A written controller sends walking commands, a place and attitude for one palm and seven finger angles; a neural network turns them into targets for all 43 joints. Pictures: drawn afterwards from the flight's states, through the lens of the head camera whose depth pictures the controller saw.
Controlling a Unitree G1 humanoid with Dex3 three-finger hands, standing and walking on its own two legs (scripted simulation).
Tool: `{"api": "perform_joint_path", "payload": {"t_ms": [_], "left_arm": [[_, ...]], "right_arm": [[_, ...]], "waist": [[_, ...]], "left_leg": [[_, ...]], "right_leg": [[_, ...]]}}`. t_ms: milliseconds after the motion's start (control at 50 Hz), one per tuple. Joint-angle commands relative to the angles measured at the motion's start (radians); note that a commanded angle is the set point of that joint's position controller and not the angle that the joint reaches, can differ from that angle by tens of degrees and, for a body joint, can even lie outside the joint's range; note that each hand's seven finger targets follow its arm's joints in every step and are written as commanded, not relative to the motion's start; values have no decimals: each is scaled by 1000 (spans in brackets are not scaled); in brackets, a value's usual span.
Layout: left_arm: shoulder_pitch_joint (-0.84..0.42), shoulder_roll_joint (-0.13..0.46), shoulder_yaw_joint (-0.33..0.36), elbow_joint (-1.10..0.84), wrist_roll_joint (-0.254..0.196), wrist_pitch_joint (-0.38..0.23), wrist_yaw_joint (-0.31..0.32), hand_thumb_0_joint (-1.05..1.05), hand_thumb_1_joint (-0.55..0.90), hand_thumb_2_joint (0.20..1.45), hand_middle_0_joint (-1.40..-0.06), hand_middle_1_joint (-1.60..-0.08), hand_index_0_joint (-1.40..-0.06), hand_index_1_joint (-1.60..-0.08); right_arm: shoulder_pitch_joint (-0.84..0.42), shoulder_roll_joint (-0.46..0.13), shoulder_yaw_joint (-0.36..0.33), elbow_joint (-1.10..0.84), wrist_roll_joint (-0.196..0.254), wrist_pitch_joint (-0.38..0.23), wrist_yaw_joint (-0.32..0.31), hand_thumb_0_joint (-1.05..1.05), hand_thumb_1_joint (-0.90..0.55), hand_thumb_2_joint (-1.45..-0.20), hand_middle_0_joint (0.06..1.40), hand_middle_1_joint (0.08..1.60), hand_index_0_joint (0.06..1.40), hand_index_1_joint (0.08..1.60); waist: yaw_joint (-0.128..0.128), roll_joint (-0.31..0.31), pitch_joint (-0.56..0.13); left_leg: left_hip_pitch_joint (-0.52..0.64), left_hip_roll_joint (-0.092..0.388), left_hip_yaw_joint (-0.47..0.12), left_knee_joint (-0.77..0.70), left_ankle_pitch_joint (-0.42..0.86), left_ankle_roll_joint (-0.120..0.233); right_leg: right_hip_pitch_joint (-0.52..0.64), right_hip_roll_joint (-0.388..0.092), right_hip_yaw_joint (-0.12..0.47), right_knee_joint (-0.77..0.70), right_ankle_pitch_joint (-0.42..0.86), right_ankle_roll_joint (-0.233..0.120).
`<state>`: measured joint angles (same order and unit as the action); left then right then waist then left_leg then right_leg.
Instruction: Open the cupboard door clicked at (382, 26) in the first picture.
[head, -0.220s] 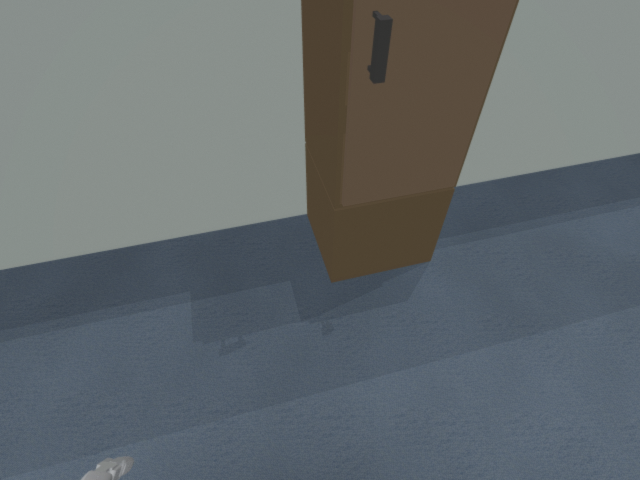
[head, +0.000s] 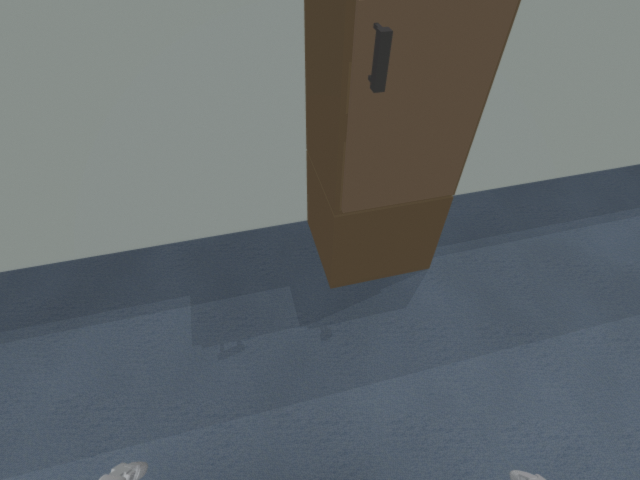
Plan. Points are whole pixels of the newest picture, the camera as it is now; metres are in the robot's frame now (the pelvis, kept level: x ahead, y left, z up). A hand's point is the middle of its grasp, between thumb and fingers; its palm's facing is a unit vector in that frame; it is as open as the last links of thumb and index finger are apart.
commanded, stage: stand and wait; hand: left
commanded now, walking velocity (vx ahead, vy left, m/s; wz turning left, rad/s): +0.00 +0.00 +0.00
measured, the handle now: (377, 57) +0.93 -0.07 +0.14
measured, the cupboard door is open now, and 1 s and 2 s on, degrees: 0 0 0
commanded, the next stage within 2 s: look at it before walking up in 0.60 s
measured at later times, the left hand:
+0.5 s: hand out of the picture +0.04 +0.24 -0.15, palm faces -0.03 -0.94 -0.34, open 7.4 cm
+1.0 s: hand out of the picture +0.05 +0.24 -0.15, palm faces -0.03 -0.94 -0.33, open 7.4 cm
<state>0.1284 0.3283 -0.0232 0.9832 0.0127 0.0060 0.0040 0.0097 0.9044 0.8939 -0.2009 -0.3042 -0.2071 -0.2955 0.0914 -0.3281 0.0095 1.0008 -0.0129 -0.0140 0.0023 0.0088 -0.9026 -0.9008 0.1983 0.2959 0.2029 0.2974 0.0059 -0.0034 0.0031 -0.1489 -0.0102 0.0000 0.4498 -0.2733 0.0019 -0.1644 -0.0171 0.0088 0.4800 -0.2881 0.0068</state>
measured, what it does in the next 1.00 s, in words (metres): stands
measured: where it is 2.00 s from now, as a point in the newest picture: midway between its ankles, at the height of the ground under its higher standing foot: outside the picture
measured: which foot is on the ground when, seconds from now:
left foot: down 0.00-1.00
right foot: down 0.00-1.00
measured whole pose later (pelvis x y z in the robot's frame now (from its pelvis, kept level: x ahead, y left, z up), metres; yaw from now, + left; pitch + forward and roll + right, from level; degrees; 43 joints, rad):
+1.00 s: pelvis -0.02 -0.01 +0.01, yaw +0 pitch -2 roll +0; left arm 0.15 0.34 -0.01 1.08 0.02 0.00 0.00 0.01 0.91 0.89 -0.20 -0.30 -0.21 -0.30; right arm 0.13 -0.33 0.01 1.12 -0.01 -0.02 0.00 0.01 -0.90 -0.90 0.20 0.30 0.20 0.30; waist 0.00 0.00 0.02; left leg -0.13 0.01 0.00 0.36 -0.19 -0.01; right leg -0.15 0.00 0.01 0.38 -0.20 0.00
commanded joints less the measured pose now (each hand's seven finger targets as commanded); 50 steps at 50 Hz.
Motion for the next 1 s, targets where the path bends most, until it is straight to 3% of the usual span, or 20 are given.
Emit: {"api": "perform_joint_path", "payload": {"t_ms": [0,260,520,840,980], "left_arm": [[-37,212,60,-52,-1,-28,13,0,900,900,-200,-300,-200,-300],[-27,213,60,0,-2,-33,10,0,900,900,-200,-300,-200,-300],[-23,212,56,35,-1,-31,8,0,900,900,-200,-300,-200,-300],[-20,208,56,37,-1,-35,8,0,900,900,-200,-300,-200,-300],[-21,210,57,39,1,-34,8,0,900,900,-200,-300,-200,-300]], "right_arm": [[-41,-203,-51,-54,-2,-21,-21,0,-900,-900,200,300,200,300],[-25,-202,-47,3,3,-20,-19,0,-900,-900,200,300,200,300],[-7,-204,-43,46,3,-18,-16,0,-900,-900,200,300,200,300],[-3,-207,-43,54,4,-25,-17,0,-900,-900,200,300,200,300],[-6,-206,-44,52,4,-22,-16,0,-900,-900,200,300,200,300]], "waist": [[-6,6,-57],[-5,-2,-50],[-3,-12,3],[-3,9,-30],[-3,-3,-10]], "left_leg": [[23,113,-76,-71,292,35],[23,117,-86,-111,206,27],[-3,117,-96,-145,122,24],[21,127,-95,-147,180,23],[14,124,-96,-152,157,23]], "right_leg": [[17,-98,80,-74,297,-40],[26,-102,98,-129,229,-42],[-8,-99,115,-175,108,-39],[11,-98,105,-164,185,-37],[-2,-99,108,-177,157,-36]]}}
